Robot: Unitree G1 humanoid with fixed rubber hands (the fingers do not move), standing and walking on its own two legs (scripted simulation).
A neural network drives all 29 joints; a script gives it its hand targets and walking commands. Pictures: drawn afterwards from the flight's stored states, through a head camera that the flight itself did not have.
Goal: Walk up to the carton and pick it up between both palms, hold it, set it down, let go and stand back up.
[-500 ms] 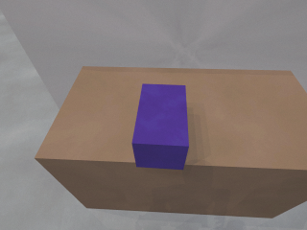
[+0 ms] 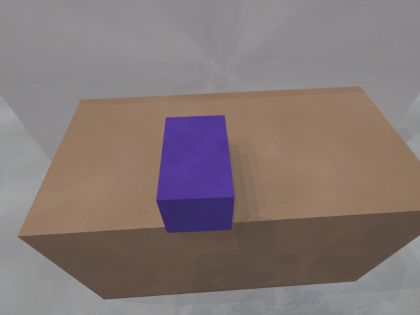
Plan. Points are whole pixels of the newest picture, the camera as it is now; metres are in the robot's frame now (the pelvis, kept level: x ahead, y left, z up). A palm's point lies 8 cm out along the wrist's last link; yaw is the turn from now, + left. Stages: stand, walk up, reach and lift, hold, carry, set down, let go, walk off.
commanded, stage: walk up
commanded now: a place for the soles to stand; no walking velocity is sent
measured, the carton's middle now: (197, 171) +0.46 +0.06 -0.04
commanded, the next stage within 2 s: none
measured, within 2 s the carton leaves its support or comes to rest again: neither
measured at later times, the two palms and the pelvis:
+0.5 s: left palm out of the picture +0.04 +0.25 -0.13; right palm out of the picture +0.02 -0.27 -0.14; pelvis +0.00 +0.00 +0.00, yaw -5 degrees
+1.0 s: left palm out of the picture +0.07 +0.26 -0.13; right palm out of the picture +0.00 -0.26 -0.13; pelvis +0.01 +0.00 +0.00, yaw -10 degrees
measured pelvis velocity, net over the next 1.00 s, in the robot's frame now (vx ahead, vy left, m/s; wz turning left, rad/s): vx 0.01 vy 0.00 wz -0.17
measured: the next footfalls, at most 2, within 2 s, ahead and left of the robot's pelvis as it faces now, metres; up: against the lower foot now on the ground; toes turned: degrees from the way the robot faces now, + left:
none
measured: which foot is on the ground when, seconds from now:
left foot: down 0.00-1.00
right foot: down 0.00-1.00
